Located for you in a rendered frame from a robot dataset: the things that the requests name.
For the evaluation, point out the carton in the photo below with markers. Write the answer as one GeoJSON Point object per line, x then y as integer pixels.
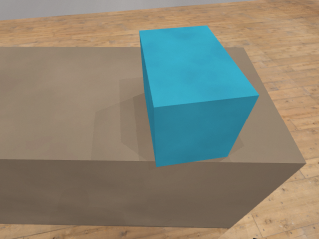
{"type": "Point", "coordinates": [197, 98]}

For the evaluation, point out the pedestal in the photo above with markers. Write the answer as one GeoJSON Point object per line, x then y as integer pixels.
{"type": "Point", "coordinates": [76, 147]}

